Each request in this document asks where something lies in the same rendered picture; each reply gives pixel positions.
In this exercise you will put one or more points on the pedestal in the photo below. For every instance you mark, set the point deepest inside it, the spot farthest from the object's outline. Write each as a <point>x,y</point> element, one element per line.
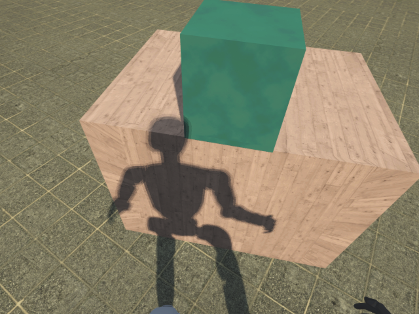
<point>339,162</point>

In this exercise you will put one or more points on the right robot hand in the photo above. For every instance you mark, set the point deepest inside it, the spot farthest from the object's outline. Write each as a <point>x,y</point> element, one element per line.
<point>372,305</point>

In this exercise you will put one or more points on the carton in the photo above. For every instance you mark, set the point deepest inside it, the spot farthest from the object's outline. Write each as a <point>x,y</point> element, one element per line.
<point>239,65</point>

